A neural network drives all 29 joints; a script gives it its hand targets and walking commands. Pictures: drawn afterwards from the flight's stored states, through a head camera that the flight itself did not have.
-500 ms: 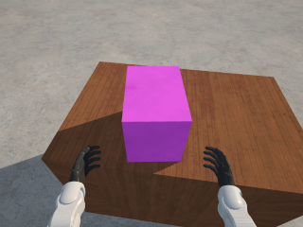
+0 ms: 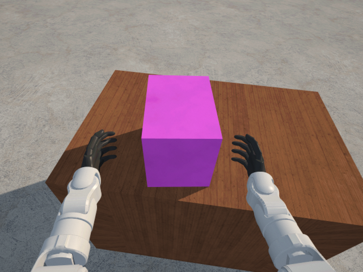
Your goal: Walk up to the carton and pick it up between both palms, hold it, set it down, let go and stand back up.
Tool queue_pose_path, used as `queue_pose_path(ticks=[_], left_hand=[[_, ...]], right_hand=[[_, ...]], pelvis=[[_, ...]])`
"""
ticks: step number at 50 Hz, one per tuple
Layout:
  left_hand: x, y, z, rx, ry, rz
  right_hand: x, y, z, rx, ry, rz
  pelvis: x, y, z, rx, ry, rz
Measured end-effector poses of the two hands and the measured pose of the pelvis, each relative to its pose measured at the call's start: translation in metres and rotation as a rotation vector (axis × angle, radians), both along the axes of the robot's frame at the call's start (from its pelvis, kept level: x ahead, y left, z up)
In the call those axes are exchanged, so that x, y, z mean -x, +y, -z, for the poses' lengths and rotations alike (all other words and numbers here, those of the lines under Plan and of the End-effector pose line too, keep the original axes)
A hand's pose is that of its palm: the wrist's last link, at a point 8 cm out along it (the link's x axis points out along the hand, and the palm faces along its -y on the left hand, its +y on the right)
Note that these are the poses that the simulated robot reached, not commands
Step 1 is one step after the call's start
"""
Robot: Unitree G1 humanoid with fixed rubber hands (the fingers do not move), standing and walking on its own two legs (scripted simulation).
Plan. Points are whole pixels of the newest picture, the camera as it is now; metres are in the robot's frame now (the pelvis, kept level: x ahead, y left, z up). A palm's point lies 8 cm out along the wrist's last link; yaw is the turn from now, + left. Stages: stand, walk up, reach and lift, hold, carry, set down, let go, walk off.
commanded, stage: reach and lift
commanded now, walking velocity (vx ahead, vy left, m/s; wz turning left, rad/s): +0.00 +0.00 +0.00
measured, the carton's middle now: (178, 130) +0.54 +0.04 -0.02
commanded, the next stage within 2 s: none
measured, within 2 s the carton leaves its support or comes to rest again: neither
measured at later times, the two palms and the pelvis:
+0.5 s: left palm (95, 131) +0.40 +0.23 +0.10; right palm (256, 133) +0.43 -0.15 +0.10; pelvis +0.00 +0.00 +0.00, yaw -1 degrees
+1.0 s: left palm (92, 99) +0.46 +0.24 +0.15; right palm (259, 103) +0.48 -0.15 +0.15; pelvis +0.00 +0.01 -0.01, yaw +1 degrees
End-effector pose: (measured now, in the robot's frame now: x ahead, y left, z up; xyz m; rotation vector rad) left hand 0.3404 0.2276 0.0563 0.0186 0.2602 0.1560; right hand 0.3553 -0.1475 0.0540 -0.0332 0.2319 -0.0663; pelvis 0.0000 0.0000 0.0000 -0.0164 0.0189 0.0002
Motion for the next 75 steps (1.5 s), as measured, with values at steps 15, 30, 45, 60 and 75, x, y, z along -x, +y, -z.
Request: queue_pose_path(ticks=[15,30,45,60,75], left_hand=[[-0.039,0.001,-0.025,-0.002,-0.025,0.003],[-0.076,0.005,-0.052,-0.002,-0.040,-0.005],[-0.107,0.011,-0.083,-0.012,-0.056,-0.027],[-0.131,0.018,-0.121,-0.009,-0.078,-0.056],[-0.140,0.023,-0.096,-0.020,-0.045,-0.041]], right_hand=[[-0.043,0.000,-0.026,0.018,0.010,0.005],[-0.083,-0.006,-0.054,0.026,0.011,-0.012],[-0.114,-0.006,-0.086,0.021,0.005,-0.020],[-0.137,-0.002,-0.122,0.003,-0.004,-0.020],[-0.149,0.003,-0.106,0.010,0.025,-0.022]], pelvis=[[0.000,0.004,0.000,0.004,0.056,0.008],[-0.005,0.005,0.001,0.004,0.143,0.010],[-0.004,0.007,0.004,0.005,0.248,-0.005],[0.002,0.007,0.007,0.005,0.326,-0.021],[-0.003,0.004,0.005,0.004,0.357,-0.044]])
